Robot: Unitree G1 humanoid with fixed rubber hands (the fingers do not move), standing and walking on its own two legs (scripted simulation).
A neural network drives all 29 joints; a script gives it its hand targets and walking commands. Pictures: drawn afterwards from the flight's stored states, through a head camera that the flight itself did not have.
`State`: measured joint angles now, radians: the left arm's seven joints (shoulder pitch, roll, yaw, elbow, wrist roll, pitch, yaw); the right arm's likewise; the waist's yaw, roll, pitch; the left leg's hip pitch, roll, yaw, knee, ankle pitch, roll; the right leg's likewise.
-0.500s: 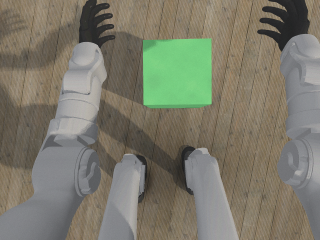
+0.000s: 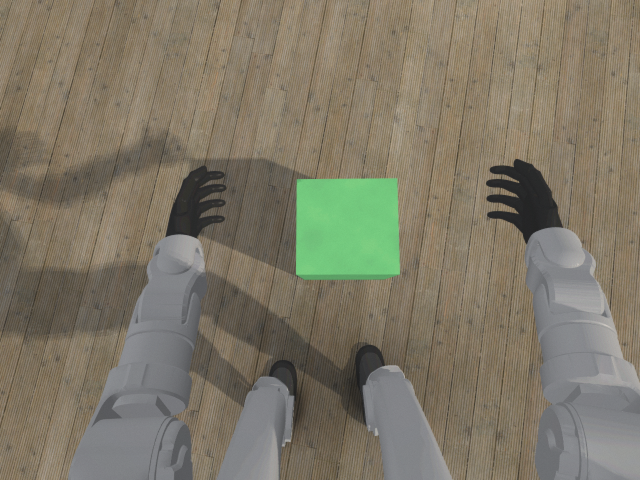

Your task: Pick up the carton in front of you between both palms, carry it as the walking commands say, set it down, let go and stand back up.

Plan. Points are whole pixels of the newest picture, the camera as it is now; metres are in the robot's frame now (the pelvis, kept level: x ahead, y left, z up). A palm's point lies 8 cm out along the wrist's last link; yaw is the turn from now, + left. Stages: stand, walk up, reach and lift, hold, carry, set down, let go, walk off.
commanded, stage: let go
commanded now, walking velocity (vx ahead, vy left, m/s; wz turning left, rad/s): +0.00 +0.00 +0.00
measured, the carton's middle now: (345, 235) +0.47 -0.05 -0.57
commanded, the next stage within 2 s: stand in 1.02 s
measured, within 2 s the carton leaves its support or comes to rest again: neither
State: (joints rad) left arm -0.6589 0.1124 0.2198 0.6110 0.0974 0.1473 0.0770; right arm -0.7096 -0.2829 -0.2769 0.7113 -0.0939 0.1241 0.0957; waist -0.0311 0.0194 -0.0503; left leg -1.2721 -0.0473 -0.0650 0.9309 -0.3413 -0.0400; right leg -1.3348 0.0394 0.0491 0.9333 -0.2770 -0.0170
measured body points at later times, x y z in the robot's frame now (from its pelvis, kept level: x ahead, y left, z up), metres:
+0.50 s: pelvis +0.06 +0.02 +0.08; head +0.14 +0.02 +0.52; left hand +0.27 +0.24 -0.01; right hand +0.25 -0.22 -0.01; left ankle +0.03 +0.14 -0.66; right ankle +0.05 -0.10 -0.66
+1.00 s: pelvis +0.06 +0.02 +0.08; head +0.07 +0.02 +0.53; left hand +0.24 +0.25 +0.01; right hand +0.23 -0.21 +0.01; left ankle +0.03 +0.14 -0.66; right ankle +0.06 -0.10 -0.66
